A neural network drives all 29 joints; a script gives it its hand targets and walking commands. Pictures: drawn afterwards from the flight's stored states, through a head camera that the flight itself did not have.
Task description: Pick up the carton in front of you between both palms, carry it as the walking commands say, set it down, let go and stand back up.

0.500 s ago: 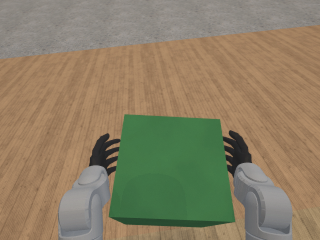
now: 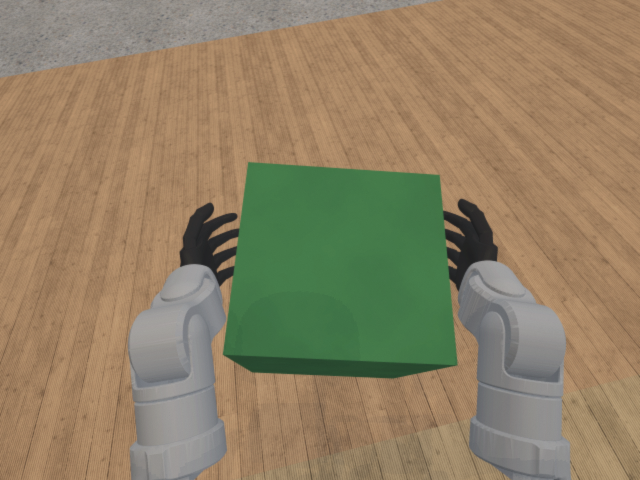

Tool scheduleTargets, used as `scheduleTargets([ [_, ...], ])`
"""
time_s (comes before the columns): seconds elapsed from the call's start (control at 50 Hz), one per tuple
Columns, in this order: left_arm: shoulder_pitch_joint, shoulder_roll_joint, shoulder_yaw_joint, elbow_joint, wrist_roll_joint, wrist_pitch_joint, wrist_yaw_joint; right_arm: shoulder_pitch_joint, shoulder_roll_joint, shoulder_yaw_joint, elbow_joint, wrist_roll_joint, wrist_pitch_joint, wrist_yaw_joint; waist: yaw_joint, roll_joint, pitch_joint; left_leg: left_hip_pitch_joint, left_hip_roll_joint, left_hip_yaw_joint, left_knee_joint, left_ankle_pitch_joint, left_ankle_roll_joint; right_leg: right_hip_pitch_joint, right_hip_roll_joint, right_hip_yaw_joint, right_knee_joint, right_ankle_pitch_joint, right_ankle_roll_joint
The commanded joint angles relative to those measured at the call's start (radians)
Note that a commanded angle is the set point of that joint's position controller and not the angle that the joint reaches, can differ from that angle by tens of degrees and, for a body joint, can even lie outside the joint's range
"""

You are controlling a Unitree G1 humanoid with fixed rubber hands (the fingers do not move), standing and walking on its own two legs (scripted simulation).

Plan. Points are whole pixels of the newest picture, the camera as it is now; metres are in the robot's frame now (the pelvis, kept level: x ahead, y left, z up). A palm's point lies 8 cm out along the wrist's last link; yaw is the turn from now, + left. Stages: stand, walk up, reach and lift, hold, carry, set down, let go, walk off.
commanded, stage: carry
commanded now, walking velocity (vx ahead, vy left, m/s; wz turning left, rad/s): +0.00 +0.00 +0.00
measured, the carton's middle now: (332, 287) +0.35 +0.00 +0.00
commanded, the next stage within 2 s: none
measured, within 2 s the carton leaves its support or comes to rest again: neither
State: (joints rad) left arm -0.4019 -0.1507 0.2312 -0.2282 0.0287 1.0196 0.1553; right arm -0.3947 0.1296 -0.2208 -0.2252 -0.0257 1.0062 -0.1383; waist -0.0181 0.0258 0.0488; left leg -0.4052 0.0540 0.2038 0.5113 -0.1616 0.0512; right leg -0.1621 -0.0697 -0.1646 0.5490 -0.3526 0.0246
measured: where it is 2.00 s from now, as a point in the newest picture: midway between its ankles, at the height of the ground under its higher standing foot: outside the picture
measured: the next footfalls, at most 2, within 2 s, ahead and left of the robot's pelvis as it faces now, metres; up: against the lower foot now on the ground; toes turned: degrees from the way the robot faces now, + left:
right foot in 0.14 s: -0.01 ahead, -0.11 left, +0.00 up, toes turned -12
left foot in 0.44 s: +0.08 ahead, +0.01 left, +0.00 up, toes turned +6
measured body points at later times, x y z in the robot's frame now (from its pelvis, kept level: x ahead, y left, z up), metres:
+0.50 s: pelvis +0.03 -0.08 -0.01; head +0.07 -0.08 +0.44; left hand +0.37 +0.07 +0.09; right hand +0.38 -0.23 +0.09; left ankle +0.04 +0.00 -0.74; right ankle -0.05 -0.10 -0.73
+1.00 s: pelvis +0.02 -0.10 -0.01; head +0.03 -0.08 +0.44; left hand +0.37 +0.03 +0.09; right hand +0.35 -0.27 +0.09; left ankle +0.04 +0.01 -0.74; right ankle -0.05 -0.10 -0.74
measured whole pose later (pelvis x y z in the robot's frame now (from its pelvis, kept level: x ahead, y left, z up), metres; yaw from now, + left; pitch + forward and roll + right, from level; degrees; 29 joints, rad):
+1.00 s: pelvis +0.02 -0.10 -0.01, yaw -3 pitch +1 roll +1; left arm -0.45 -0.13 0.24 -0.06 0.08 1.10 0.16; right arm -0.44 0.10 -0.24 -0.03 -0.05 1.08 -0.13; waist -0.01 -0.05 -0.04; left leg -0.30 0.03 0.16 0.55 -0.27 0.02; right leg -0.12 0.08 -0.18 0.45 -0.37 -0.13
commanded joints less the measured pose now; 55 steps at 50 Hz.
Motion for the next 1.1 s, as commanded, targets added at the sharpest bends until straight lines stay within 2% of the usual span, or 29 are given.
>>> scheduleTargets([
  [0.0, -0.455, -0.69, -0.677, -0.105, -0.178, -0.005, -0.039, -0.514, 0.698, 0.706, -0.141, 0.227, 0.018, 0.034, -0.053, 0.185, -0.578, 0.815, 0.241, -0.254, 0.057, 1.272, 0.155, -0.37, 0.032, 0.076, 0.1, -0.189, 0.008],
  [0.04, -0.457, -0.654, -0.649, -0.114, -0.175, -0.002, -0.04, -0.512, 0.694, 0.722, -0.11, 0.232, 0.023, 0.031, -0.011, 0.08, -0.518, 0.61, 0.182, -0.164, 0.047, 1.006, 0.085, -0.172, 0.005, 0.091, -0.188, -0.018, 0.015],
  [0.06, -0.438, -0.635, -0.618, -0.011, -0.163, 0.011, -0.041, -0.503, 0.653, 0.707, -0.073, 0.207, 0.031, 0.025, 0.017, 0.036, -0.477, 0.473, 0.134, -0.119, 0.052, 0.824, 0.041, -0.026, -0.001, 0.047, -0.268, 0.265, 0.008],
  [0.08, -0.418, -0.595, -0.632, -0.038, -0.138, 0.011, -0.037, -0.47, 0.666, 0.707, -0.046, 0.204, 0.038, 0.024, 0.008, -0.026, -0.467, 0.293, 0.082, -0.081, 0.066, 0.412, 0.005, 0.149, -0.047, 0.05, -0.208, 0.64, -0.004],
  [0.1, -0.372, -0.61, -0.606, -0.026, -0.134, 0.014, -0.037, -0.488, 0.664, 0.715, -0.063, 0.205, 0.045, 0.024, 0.052, -0.191, -0.47, 0.053, 0.012, -0.002, 0.192, -0.139, -0.051, 0.344, -0.164, 0.109, -0.135, 1.216, -0.014],
  [0.12, -0.425, -0.582, -0.595, -0.013, -0.127, 0.018, -0.038, -0.499, 0.69, 0.713, -0.034, 0.199, 0.057, 0.026, 0.034, -0.322, -0.44, -0.042, -0.01, -0.078, 0.228, -0.337, -0.048, 0.374, -0.221, 0.165, -0.08, 1.486, -0.073],
  [0.18, -0.494, -0.66, -0.603, -0.057, -0.163, 0.023, -0.044, -0.561, 0.747, 0.714, -0.046, 0.236, 0.059, 0.034, 0.072, -0.212, -0.402, -0.227, -0.048, -0.085, 0.31, -0.292, -0.04, 0.454, -0.198, 0.166, -0.053, 1.363, -0.104],
  [0.22, -0.488, -0.629, -0.587, -0.033, -0.155, 0.026, -0.045, -0.596, 0.76, 0.711, -0.008, 0.24, 0.062, 0.025, 0.052, -0.195, -0.398, -0.168, -0.055, -0.073, 0.331, -0.211, -0.056, 0.406, -0.164, 0.144, -0.064, 1.389, -0.063],
  [0.3, -0.531, -0.646, -0.638, -0.05, -0.204, 0.031, -0.043, -0.553, 0.716, 0.639, 0.017, 0.191, 0.055, 0.001, 0.036, -0.178, -0.433, -0.067, -0.074, -0.057, 0.148, -0.106, -0.052, 0.375, -0.165, 0.127, -0.047, 1.355, -0.026],
  [0.34, -0.581, -0.664, -0.657, -0.058, -0.229, 0.026, -0.043, -0.493, 0.72, 0.603, 0.064, 0.154, 0.063, -0.004, 0.055, -0.138, -0.471, 0.039, -0.082, -0.053, -0.039, 0.017, -0.044, 0.388, -0.137, 0.146, -0.007, 1.316, -0.07],
  [0.38, -0.575, -0.696, -0.693, -0.035, -0.23, 0.037, -0.046, -0.468, 0.719, 0.591, 0.029, 0.131, 0.061, 0.003, 0.007, -0.099, -0.505, 0.322, -0.013, -0.083, -0.133, 0.313, -0.01, 0.191, -0.112, 0.087, 0.055, 1.04, -0.055],
  [0.42, -0.617, -0.724, -0.696, -0.035, -0.254, 0.041, -0.053, -0.459, 0.715, 0.595, 0.056, 0.12, 0.066, 0.009, -0.003, 0.077, -0.554, 0.591, 0.189, -0.255, 0.04, 1.015, 0.115, -0.07, -0.031, 0.118, 0.059, 0.349, -0.026],
  [0.46, -0.568, -0.73, -0.671, 0.034, -0.234, 0.053, -0.049, -0.494, 0.695, 0.564, 0.057, 0.117, 0.064, 0.015, -0.001, 0.105, -0.517, 0.591, 0.22, -0.298, 0.031, 0.951, 0.165, -0.15, 0.0, 0.164, -0.034, -0.017, 0.0],
  [0.5, -0.634, -0.748, -0.686, -0.002, -0.22, 0.041, -0.049, -0.588, 0.725, 0.625, 0.037, 0.169, 0.059, 0.035, 0.021, 0.035, -0.523, 0.423, 0.16, -0.225, 0.009, 0.581, 0.102, 0.039, -0.055, 0.159, -0.187, 0.243, -0.018],
  [0.52, -0.621, -0.756, -0.67, 0.042, -0.21, 0.045, -0.044, -0.625, 0.727, 0.628, 0.023, 0.176, 0.059, 0.036, 0.026, 0.005, -0.486, 0.281, 0.096, -0.145, 0.023, 0.307, 0.056, 0.125, -0.115, 0.179, -0.153, 0.592, -0.013],
  [0.56, -0.589, -0.758, -0.624, 0.059, -0.191, 0.046, -0.039, -0.602, 0.704, 0.626, 0.032, 0.175, 0.063, 0.036, 0.036, -0.076, -0.477, 0.169, 0.045, -0.105, 0.082, 0.201, 0.022, 0.241, -0.137, 0.178, -0.083, 1.025, -0.03],
  [0.6, -0.582, -0.737, -0.621, 0.075, -0.162, 0.056, -0.037, -0.568, 0.728, 0.616, 0.083, 0.157, 0.071, 0.034, 0.033, -0.123, -0.452, 0.09, 0.014, -0.093, 0.109, -0.008, -0.002, 0.307, -0.174, 0.203, -0.09, 1.206, -0.024],
  [0.66, -0.604, -0.727, -0.597, 0.076, -0.166, 0.051, -0.036, -0.587, 0.737, 0.61, 0.077, 0.166, 0.07, 0.025, 0.018, -0.164, -0.436, 0.128, 0.021, -0.117, 0.046, 0.025, -0.001, 0.245, -0.166, 0.15, -0.062, 1.172, -0.038],
  [0.74, -0.562, -0.72, -0.57, 0.128, -0.137, 0.057, -0.024, -0.593, 0.725, 0.595, 0.129, 0.165, 0.08, 0.027, 0.03, -0.11, -0.434, 0.192, 0.042, -0.106, 0.035, 0.122, -0.004, 0.199, -0.138, 0.145, -0.073, 1.007, -0.013],
  [0.8, -0.586, -0.696, -0.57, 0.099, -0.123, 0.05, -0.018, -0.613, 0.776, 0.613, 0.13, 0.184, 0.071, 0.024, 0.028, -0.122, -0.413, 0.167, 0.015, -0.105, 0.035, -0.029, -0.014, 0.197, -0.135, 0.153, -0.12, 0.971, -0.019],
  [0.82, -0.575, -0.714, -0.564, 0.13, -0.134, 0.058, -0.016, -0.616, 0.756, 0.589, 0.143, 0.178, 0.07, 0.024, 0.022, -0.1, -0.384, 0.138, 0.037, -0.098, 0.042, -0.087, -0.01, 0.177, -0.164, 0.151, -0.116, 1.031, 0.033],
  [0.84, -0.58, -0.718, -0.569, 0.133, -0.132, 0.057, -0.017, -0.629, 0.759, 0.603, 0.134, 0.184, 0.069, 0.023, 0.028, -0.127, -0.403, 0.162, 0.036, -0.113, 0.032, 0.005, -0.011, 0.183, -0.127, 0.126, -0.114, 0.903, -0.02],
  [0.88, -0.617, -0.753, -0.597, 0.099, -0.161, 0.05, -0.019, -0.647, 0.781, 0.585, 0.121, 0.193, 0.065, 0.025, 0.035, -0.061, -0.423, 0.169, 0.052, -0.131, 0.044, 0.053, -0.01, 0.185, -0.12, 0.135, -0.14, 0.838, -0.026],
  [0.9, -0.657, -0.73, -0.597, 0.074, -0.145, 0.049, -0.019, -0.686, 0.782, 0.609, 0.098, 0.198, 0.066, 0.026, 0.031, -0.09, -0.415, 0.196, 0.052, -0.13, 0.053, 0.154, 0.001, 0.18, -0.113, 0.125, -0.119, 0.894, -0.043],
  [0.92, -0.631, -0.739, -0.617, 0.098, -0.171, 0.054, -0.016, -0.665, 0.767, 0.594, 0.099, 0.208, 0.068, 0.025, 0.04, -0.011, -0.432, 0.206, 0.047, -0.1, 0.072, 0.169, -0.009, 0.189, -0.131, 0.143, -0.099, 0.942, -0.051],
  [1.0, -0.61, -0.73, -0.582, 0.14, -0.141, 0.068, -0.016, -0.574, 0.721, 0.546, 0.174, 0.142, 0.08, 0.022, 0.027, -0.062, -0.413, 0.174, 0.064, -0.133, 0.045, 0.077, -0.008, 0.161, -0.121, 0.129, -0.129, 0.774, -0.051],
  [1.02, -0.644, -0.744, -0.611, 0.108, -0.165, 0.057, -0.021, -0.642, 0.725, 0.536, 0.13, 0.134, 0.072, 0.021, 0.034, -0.015, -0.421, 0.195, 0.089, -0.138, 0.059, 0.117, 0.001, 0.167, -0.136, 0.166, -0.138, 0.773, -0.045],
  [1.06, -0.654, -0.768, -0.629, 0.058, -0.182, 0.055, -0.025, -0.643, 0.76, 0.574, 0.087, 0.169, 0.07, 0.027, 0.026, -0.056, -0.473, 0.231, 0.081, -0.137, 0.046, 0.278, 0.016, 0.185, -0.094, 0.103, -0.042, 0.775, -0.048],
  [1.08, -0.638, -0.778, -0.616, 0.121, -0.155, 0.065, -0.024, -0.65, 0.735, 0.555, 0.117, 0.147, 0.075, 0.025, 0.026, 0.007, -0.472, 0.262, 0.096, -0.146, 0.044, 0.307, 0.022, 0.129, -0.104, 0.13, -0.073, 0.688, -0.056],
])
